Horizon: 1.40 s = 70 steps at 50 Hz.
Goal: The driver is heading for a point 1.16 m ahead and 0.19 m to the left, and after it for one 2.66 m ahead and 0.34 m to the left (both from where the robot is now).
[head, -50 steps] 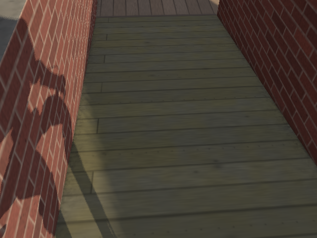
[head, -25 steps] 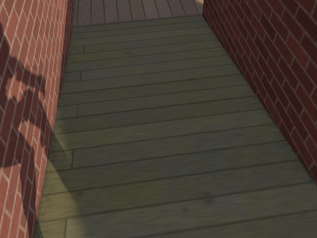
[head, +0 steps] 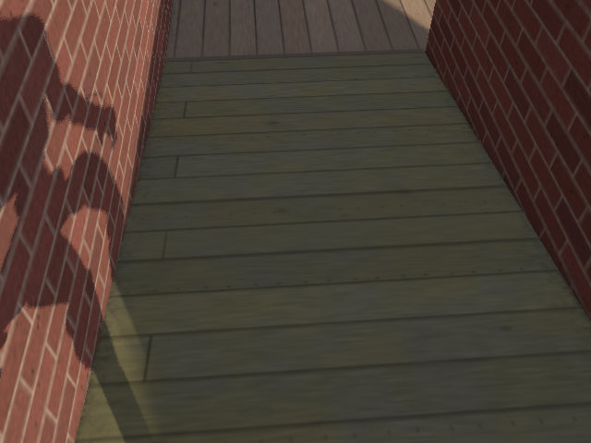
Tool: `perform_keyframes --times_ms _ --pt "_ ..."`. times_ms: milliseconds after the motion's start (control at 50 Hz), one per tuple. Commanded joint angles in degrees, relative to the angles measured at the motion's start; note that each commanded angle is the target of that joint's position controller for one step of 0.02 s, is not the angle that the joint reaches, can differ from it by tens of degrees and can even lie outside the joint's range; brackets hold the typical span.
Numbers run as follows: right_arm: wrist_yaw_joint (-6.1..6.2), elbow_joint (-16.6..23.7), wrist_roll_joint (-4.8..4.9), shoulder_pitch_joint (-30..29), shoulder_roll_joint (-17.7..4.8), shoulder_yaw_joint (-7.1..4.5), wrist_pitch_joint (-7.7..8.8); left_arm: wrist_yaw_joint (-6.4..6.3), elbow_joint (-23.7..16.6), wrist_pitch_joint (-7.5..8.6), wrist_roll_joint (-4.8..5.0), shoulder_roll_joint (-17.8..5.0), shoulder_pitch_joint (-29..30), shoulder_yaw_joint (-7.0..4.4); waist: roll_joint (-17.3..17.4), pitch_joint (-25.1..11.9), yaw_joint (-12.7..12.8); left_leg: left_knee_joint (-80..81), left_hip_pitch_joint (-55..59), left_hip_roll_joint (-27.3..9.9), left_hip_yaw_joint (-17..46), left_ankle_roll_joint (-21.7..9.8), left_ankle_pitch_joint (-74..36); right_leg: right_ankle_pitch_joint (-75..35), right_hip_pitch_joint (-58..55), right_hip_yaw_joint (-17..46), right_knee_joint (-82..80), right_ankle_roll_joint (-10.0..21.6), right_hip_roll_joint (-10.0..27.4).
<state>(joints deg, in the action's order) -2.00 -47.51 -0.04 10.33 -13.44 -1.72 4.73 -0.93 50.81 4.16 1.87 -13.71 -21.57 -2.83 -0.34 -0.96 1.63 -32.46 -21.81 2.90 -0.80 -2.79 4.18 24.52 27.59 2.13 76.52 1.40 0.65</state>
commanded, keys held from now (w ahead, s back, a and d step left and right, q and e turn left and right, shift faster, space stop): w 0.90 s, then w+q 0.10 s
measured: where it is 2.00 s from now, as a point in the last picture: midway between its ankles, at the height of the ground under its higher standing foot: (299, 293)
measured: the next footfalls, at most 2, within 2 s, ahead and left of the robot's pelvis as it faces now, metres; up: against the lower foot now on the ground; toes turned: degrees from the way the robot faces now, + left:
right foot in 0.36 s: +0.33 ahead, -0.16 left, -0.04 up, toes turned +0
left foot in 0.88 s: +0.60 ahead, +0.07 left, -0.09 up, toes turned -1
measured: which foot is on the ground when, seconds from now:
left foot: down 0.00-0.38, up 0.40-0.86, down 0.88-1.00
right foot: up 0.00-0.34, down 0.36-0.90, up 0.92-1.00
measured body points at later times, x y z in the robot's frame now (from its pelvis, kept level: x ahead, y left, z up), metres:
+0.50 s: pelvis +0.26 -0.07 -0.04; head +0.28 -0.08 +0.41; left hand +0.40 +0.18 -0.15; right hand +0.28 -0.34 -0.18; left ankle +0.17 +0.07 -0.66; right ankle +0.30 -0.15 -0.77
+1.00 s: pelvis +0.53 -0.01 -0.09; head +0.55 +0.00 +0.36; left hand +0.52 +0.25 -0.23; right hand +0.69 -0.25 -0.20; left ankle +0.57 +0.07 -0.82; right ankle +0.40 -0.15 -0.69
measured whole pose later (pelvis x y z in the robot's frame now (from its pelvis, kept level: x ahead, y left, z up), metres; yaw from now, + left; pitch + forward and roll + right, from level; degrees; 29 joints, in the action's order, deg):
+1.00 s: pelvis +0.53 -0.01 -0.09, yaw +1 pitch +3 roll -1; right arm -2.4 -46.4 0.8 8.9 -13.3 -2.2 4.7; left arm -0.5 52.6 4.9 1.5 -14.2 -22.3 -2.6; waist -0.4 -1.2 2.5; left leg -32.9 -23.6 3.0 0.1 -3.1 3.5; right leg 26.9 25.1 1.9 75.9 1.2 0.1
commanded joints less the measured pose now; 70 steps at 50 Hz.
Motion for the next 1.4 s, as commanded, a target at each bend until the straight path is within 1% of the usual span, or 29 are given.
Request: perform_keyframes --times_ms 20,100,200,280,340,360,380,400,420,440,480,520,600,680,780,840,880,900,920,940,960,1000,1040,1160,1240,1340,1360,1380,1400 --pt "0.30 2.6 -0.70 1.3 -7.3 -1.71 0.90 -1.33 -4.8 -0.27 -1.36 -5.4 0.7 -1.90 3.9 2.6 -0.5 19.2 6.2 -17.3 22.3 -11.9 -5.1 -8.0 11.7 3.5 -8.8 -1.1 6.9" --pt "1.63 0.0 0.03 5.3 -8.8 -2.76 1.57 -0.79 -7.0 1.21 -1.59 -3.8 6.7 -1.71 4.1 0.6 -1.5 19.6 9.0 -13.6 11.7 -10.1 -24.1 -22.0 9.7 1.8 -27.5 -1.0 6.9" --pt "2.35 -3.0 1.79 10.6 -8.4 -2.75 1.11 1.29 -9.0 1.99 -1.25 -2.6 16.0 -0.93 3.6 1.8 -5.3 18.3 8.5 -10.6 7.0 -8.4 -11.2 -42.9 1.1 -0.3 -45.6 0.3 3.1" --pt "2.28 -4.9 1.58 13.9 -9.3 -3.01 0.42 2.90 -11.2 2.07 -1.55 -4.5 21.1 -0.86 3.2 3.7 -6.7 9.7 13.3 -14.4 11.6 -8.2 -4.8 -36.5 3.1 0.9 -49.2 3.0 3.2" --pt "2.14 -5.6 1.41 13.3 -9.7 -3.07 0.03 3.14 -9.5 2.16 -1.77 -6.3 15.2 -1.52 1.4 1.9 -2.6 0.1 13.9 -13.1 11.7 -6.1 -11.0 -31.6 -6.3 -0.3 -52.8 4.9 2.3" --pt "1.75 -4.7 0.90 12.3 -8.2 -2.48 0.27 2.79 -6.9 2.49 -2.31 -9.3 6.1 -2.63 -2.1 -4.1 0.9 -11.7 8.2 -8.9 8.8 -4.5 -11.6 -42.0 -20.1 0.0 -48.8 6.7 3.6" --pt "1.60 -3.2 0.22 11.8 -5.8 -1.52 0.79 2.23 -5.6 2.46 -3.17 -12.6 -4.4 -3.17 -9.2 -12.9 4.7 -32.5 -3.5 -3.6 3.3 -1.5 6.7 -53.1 -36.4 10.4 -45.5 10.2 13.7" --pt "1.00 -4.6 -0.71 21.7 -4.0 -1.01 1.92 2.43 -6.5 1.23 -2.14 -13.0 -3.2 -2.15 -20.7 -16.6 -0.5 -47.6 -17.3 -0.3 3.9 0.6 35.9 -70.5 -47.2 22.8 -41.0 15.8 21.8" --pt "0.64 -2.7 1.78 22.2 -6.6 -0.91 2.91 2.86 -4.2 0.13 0.61 -16.0 -8.0 -3.93 -21.0 -22.2 2.9 -51.5 -27.3 -1.1 6.5 1.8 33.1 -31.6 -50.8 37.6 -51.4 23.5 26.3" --pt "1.11 -1.5 3.49 12.6 -9.3 -1.85 2.37 2.34 -5.0 -0.30 -0.12 -12.2 -6.0 -3.16 -10.0 -13.1 4.4 -51.9 -32.9 -4.7 5.1 1.7 28.0 -10.2 -44.3 37.0 -56.9 20.8 22.5" --pt "2.52 -1.0 1.45 6.6 -8.8 -2.56 0.26 2.73 -8.2 0.35 -2.55 -8.0 5.8 -1.09 -0.7 -1.0 0.5 -42.1 -25.0 -8.7 4.7 2.1 17.2 -16.6 -22.1 26.3 -60.9 16.2 17.4" --pt "2.95 -1.4 -0.12 8.9 -5.9 -2.60 -0.76 2.73 -8.0 1.11 -2.50 -7.2 9.0 -1.17 -3.7 1.4 -2.9 -31.9 -16.7 -10.4 5.6 2.7 12.5 -24.1 -12.8 18.1 -63.8 13.8 13.4" --pt "2.64 0.8 -0.47 3.7 -4.6 -2.84 0.51 1.26 -4.8 1.83 -1.81 -8.6 3.9 -2.13 -2.3 -0.1 -2.0 -15.7 -15.3 -9.8 4.7 2.8 -3.0 -41.6 -15.6 8.4 -64.3 12.6 10.5" --pt "1.22 3.0 -0.18 -4.0 -3.2 -2.44 1.62 0.12 -1.6 1.34 -0.56 -7.2 -0.7 -1.86 -2.2 1.4 0.9 -0.1 -8.1 -6.2 2.4 1.4 -22.0 -35.9 -14.0 2.6 -63.8 9.8 6.4" --pt "-0.78 6.6 0.13 -11.3 -3.7 -1.91 1.82 -0.31 1.1 0.51 -0.34 -7.8 -4.9 -2.09 -1.9 4.2 3.1 5.7 -11.7 -6.5 4.4 -0.8 -18.7 -25.5 -19.2 8.3 -53.2 10.5 11.0" --pt "-1.25 6.9 0.56 -10.4 -5.0 -1.95 2.19 -0.36 1.7 -0.11 -0.92 -9.2 -5.9 -2.55 -2.1 3.9 2.2 7.4 -9.3 -6.0 3.6 -2.2 -9.3 -29.7 -21.5 11.2 -46.2 9.8 12.2" --pt "-1.10 2.6 -0.25 1.5 -7.7 -3.16 2.70 0.32 1.0 -0.10 -1.09 -7.6 -4.2 -1.92 1.4 -2.6 -3.3 7.5 10.4 -5.2 1.9 -4.8 -17.9 -35.0 -15.2 7.3 -30.7 7.5 5.8" --pt "-0.71 0.8 -1.52 12.9 -11.7 -3.90 2.88 0.49 -0.9 0.72 -1.80 -5.1 -3.1 -0.92 7.6 -11.7 -7.6 1.7 28.6 -15.6 12.0 -9.1 -33.2 -20.4 -2.1 2.6 -10.6 4.8 1.3" --pt "-0.52 1.3 0.11 13.0 -12.5 -3.32 1.60 0.76 0.7 2.11 -2.64 -2.8 -12.4 -0.29 20.4 -18.0 -3.6 -3.1 42.9 -25.4 25.6 -14.8 -49.1 15.6 12.5 -0.2 7.6 1.6 -3.2" --pt "-0.69 -0.9 3.14 18.9 -15.1 -4.65 0.25 1.25 -1.9 3.22 -0.48 -6.4 -12.0 -0.23 19.5 -23.5 -6.6 6.5 47.3 -28.7 40.8 -21.2 -12.1 12.2 22.1 3.3 9.7 -0.1 -2.0" --pt "0.08 0.2 2.33 16.4 -11.8 -4.07 -0.51 0.61 -3.5 3.08 1.26 -8.8 -2.7 -1.18 10.6 -14.1 -8.0 12.1 40.9 -24.9 40.0 -18.6 7.6 6.8 27.6 2.0 8.9 -0.6 1.0" --pt "0.01 3.6 -0.15 5.3 -8.8 -2.48 -0.49 -0.47 -4.8 1.57 -0.93 -8.2 4.6 -1.71 1.4 -1.6 -4.1 16.4 19.5 -20.5 32.7 -15.5 2.1 -2.7 21.8 1.7 -0.5 -1.3 4.5" --pt "0.22 4.4 -0.30 2.2 -7.8 -2.52 -0.10 -0.75 -4.7 0.96 -2.89 -5.8 2.4 -1.81 3.0 1.1 0.0 18.4 8.0 -16.2 25.7 -13.6 -6.7 -5.9 12.7 2.8 -11.9 -1.9 6.3" --pt "2.90 1.9 1.42 9.3 -9.4 -4.07 -0.52 0.36 -8.3 2.90 -2.83 -3.4 13.7 -1.42 3.8 -0.3 -3.0 17.9 4.0 -8.8 13.3 -10.2 -17.7 -33.3 1.3 0.9 -40.4 -2.4 1.6" --pt "3.57 0.6 2.11 14.6 -7.6 -3.94 -1.45 1.55 -11.3 3.19 -2.16 -3.6 20.3 -1.28 3.8 1.6 -5.4 12.8 4.1 -8.2 17.3 -9.0 -2.8 -38.8 -2.1 2.6 -49.3 -1.7 -0.6" --pt "4.29 2.5 1.35 14.2 -6.8 -4.11 -1.87 2.05 -11.0 4.53 -2.21 -6.0 15.4 -2.01 3.5 -1.2 -1.6 -3.6 5.7 -6.6 24.8 -7.0 5.0 -33.4 -12.6 4.2 -55.6 1.4 1.2" --pt "3.76 3.3 1.16 13.4 -3.8 -3.16 -1.53 1.82 -9.2 4.74 -3.02 -7.5 7.5 -2.60 -0.6 -5.8 1.9 -16.9 -2.9 -2.8 20.7 -5.0 12.4 -40.8 -26.0 6.5 -50.6 3.0 6.1" --pt "3.23 3.2 0.53 18.6 -0.4 -2.15 -1.01 1.33 -8.3 4.08 -3.08 -10.5 -1.2 -3.21 -11.9 -12.9 3.0 -37.2 -17.1 3.1 12.1 -1.5 37.5 -55.8 -43.6 17.1 -44.7 7.3 18.4" --pt "2.77 4.6 1.40 27.4 -3.2 -1.85 0.11 1.65 -7.8 3.00 -1.26 -14.7 -5.0 -4.05 -17.7 -19.1 0.5 -48.1 -26.7 2.1 11.3 0.4 39.8 -45.2 -51.1 33.4 -44.7 15.6 28.5"
Keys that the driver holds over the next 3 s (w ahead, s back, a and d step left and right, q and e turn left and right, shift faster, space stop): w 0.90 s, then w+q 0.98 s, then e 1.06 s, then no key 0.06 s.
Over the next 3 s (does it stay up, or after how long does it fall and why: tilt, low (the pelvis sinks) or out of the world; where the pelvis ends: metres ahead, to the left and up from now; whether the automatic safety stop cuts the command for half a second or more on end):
stays up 1.19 0.19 -0.17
